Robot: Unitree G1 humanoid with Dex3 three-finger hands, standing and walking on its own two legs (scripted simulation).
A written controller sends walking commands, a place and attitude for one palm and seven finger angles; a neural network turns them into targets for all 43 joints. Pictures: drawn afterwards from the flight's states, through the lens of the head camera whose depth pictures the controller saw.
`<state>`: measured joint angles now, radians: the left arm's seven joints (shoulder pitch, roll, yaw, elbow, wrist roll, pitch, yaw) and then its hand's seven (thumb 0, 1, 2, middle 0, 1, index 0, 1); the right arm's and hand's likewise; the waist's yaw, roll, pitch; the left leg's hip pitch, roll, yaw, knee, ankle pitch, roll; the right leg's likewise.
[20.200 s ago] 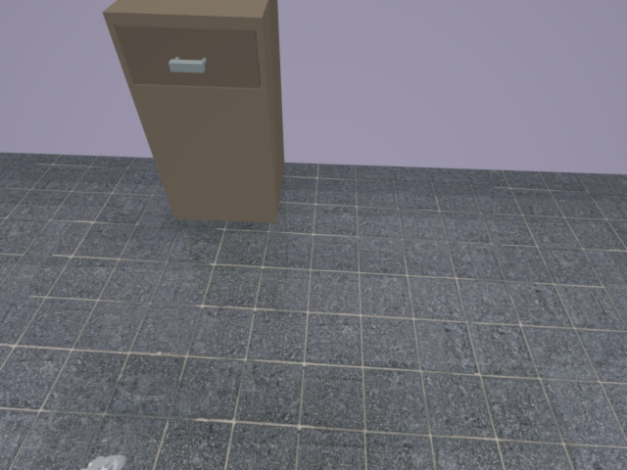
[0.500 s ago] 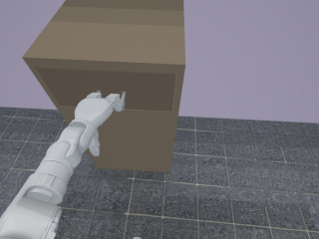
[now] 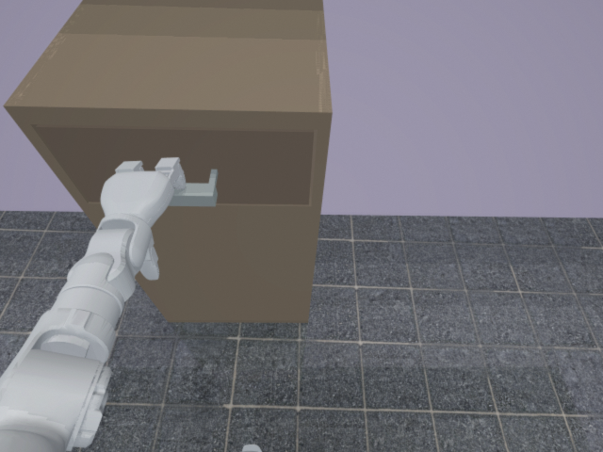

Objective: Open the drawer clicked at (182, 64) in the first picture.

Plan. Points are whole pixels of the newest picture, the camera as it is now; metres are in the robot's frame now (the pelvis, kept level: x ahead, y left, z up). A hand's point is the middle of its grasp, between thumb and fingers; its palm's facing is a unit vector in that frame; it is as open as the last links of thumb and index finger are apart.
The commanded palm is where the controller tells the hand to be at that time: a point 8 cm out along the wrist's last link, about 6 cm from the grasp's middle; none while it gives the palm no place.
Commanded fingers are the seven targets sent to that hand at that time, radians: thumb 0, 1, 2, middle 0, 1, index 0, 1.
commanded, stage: lower the fingers behind the handle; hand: left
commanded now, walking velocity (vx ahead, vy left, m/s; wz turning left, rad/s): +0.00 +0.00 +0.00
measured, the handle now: (186, 184) +0.53 +0.19 +0.00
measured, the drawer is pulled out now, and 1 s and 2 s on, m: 0.00 0.00 0.00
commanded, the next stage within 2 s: lift the fingers back up to retry in 0.76 s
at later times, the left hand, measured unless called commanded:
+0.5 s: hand (156, 223) +0.44 +0.22 +0.02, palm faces -0.02 -0.02 -1.00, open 14.1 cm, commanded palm +0.42 +0.21 +0.04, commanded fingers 0.00 -0.50 0.30 -0.30 -1.20 -0.30 -1.20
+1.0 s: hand (156, 223) +0.44 +0.22 +0.02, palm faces -0.01 -0.01 -1.00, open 14.2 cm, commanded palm +0.42 +0.20 +0.06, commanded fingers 0.00 -0.50 0.30 -0.30 -1.20 -0.30 -1.20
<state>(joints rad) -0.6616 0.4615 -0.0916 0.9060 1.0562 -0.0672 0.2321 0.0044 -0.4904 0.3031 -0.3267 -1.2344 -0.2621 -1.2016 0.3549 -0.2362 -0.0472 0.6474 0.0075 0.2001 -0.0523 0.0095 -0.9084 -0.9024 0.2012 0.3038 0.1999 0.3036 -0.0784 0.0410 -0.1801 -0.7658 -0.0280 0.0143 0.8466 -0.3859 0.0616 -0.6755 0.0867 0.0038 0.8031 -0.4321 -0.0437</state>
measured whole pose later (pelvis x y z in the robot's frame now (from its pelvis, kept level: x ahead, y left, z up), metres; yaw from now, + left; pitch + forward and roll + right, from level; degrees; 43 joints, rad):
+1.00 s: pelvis -0.03 +0.01 -0.02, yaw +0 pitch +19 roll -3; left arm -0.79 0.40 -0.14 1.00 1.07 0.08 0.34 0.00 -0.49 0.30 -0.31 -1.21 -0.21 -1.28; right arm 0.35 -0.23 -0.04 0.66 0.01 0.19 -0.03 0.01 -0.91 -0.90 0.20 0.30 0.20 0.30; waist -0.09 0.05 -0.19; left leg -0.90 -0.03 0.01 0.94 -0.38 0.08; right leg -0.81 0.08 -0.01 0.90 -0.43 -0.03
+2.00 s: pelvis +0.01 -0.02 +0.02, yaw +1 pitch +13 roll +0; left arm -0.61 0.39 -0.14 0.79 1.03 0.07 0.27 0.00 -0.49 0.30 -0.31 -1.20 -0.32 -1.20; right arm 0.24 -0.24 -0.05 0.66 0.03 0.21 -0.03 0.01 -0.91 -0.90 0.20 0.30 0.20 0.30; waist -0.03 0.06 -0.15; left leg -0.61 -0.04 0.00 0.72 -0.34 0.04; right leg -0.53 0.08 0.00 0.71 -0.41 -0.06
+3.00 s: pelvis +0.01 +0.00 +0.02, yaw +2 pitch +12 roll -1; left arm -0.60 0.41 -0.21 0.77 0.96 0.04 0.11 0.00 -0.49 0.30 -0.31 -1.20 -0.32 -1.20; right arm 0.31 -0.24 -0.05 0.66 0.03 0.18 -0.05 0.01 -0.91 -0.90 0.20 0.30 0.20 0.30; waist -0.03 0.05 -0.13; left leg -0.59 -0.05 0.00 0.70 -0.33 0.06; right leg -0.50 0.06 0.00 0.67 -0.39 -0.04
